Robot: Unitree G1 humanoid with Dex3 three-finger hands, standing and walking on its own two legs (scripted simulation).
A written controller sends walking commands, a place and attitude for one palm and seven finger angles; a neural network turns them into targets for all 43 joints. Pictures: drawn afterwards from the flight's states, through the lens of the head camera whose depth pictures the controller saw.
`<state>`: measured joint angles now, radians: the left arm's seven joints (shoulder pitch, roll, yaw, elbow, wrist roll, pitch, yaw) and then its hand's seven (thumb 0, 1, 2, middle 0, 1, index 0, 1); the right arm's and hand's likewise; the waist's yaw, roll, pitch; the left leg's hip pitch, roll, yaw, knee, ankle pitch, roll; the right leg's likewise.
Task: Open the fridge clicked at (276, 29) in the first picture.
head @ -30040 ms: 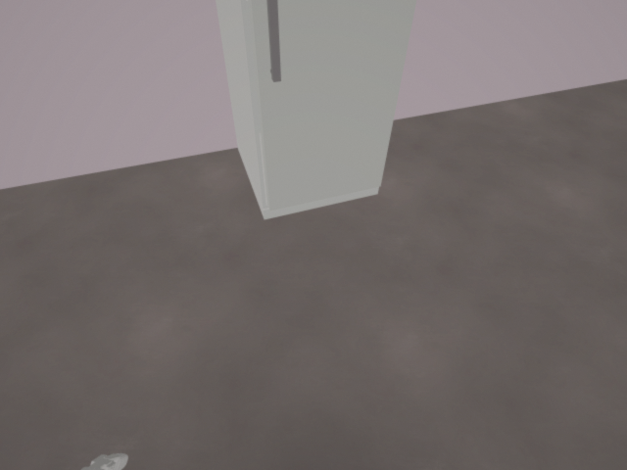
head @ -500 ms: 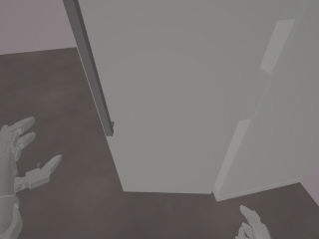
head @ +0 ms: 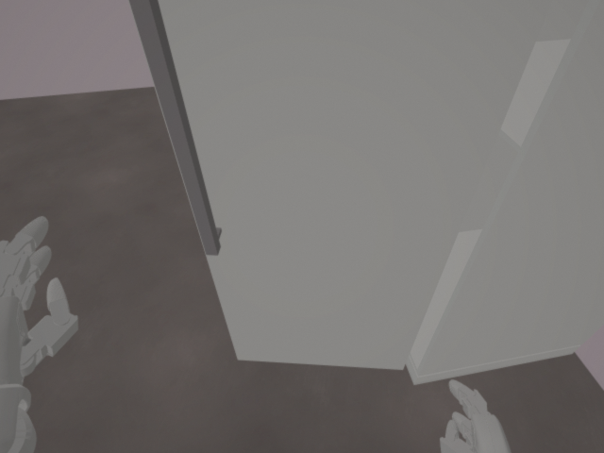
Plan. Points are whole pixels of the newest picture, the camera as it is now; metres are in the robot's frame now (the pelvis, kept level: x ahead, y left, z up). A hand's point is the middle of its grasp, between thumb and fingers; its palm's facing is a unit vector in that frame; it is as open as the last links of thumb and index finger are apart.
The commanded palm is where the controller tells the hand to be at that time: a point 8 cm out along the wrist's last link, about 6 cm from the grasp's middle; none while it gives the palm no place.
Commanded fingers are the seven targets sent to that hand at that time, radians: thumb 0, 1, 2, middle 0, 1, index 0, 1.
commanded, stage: draw the hand back to the body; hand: left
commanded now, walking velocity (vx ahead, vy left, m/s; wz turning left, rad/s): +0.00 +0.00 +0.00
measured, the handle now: (190, 147) +0.51 +0.26 +0.15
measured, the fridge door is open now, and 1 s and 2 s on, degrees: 76 76 76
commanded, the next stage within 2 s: step back with the hand held close in 0.04 s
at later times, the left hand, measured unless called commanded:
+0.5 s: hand (33, 331) +0.17 +0.30 +0.15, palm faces +0.37 -0.80 -0.47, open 7.4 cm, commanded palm +0.11 +0.34 +0.17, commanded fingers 0.00 0.90 0.90 -0.20 -0.30 -0.20 -0.30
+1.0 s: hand out of the picture +0.03 +0.30 +0.17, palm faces +0.56 -0.70 -0.45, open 7.4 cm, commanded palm -0.04 +0.33 +0.17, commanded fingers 0.00 0.90 0.90 -0.20 -0.30 -0.20 -0.30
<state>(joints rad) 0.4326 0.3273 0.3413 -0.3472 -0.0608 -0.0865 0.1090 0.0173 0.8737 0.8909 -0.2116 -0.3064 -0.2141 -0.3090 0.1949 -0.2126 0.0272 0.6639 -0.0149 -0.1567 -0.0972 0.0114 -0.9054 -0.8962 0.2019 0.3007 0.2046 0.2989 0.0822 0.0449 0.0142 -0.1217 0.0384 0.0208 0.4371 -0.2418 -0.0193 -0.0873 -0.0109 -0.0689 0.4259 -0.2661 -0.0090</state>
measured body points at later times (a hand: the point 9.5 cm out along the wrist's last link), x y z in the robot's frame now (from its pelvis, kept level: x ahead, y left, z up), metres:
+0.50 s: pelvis -0.03 +0.04 -0.01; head -0.02 +0.06 +0.44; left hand +0.15 +0.34 +0.18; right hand +0.15 -0.20 -0.07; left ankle +0.00 +0.13 -0.74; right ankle -0.02 -0.11 -0.74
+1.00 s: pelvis -0.13 +0.01 -0.03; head -0.13 +0.03 +0.42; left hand +0.00 +0.33 +0.19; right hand +0.06 -0.20 -0.10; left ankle -0.01 +0.14 -0.73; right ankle -0.02 -0.11 -0.74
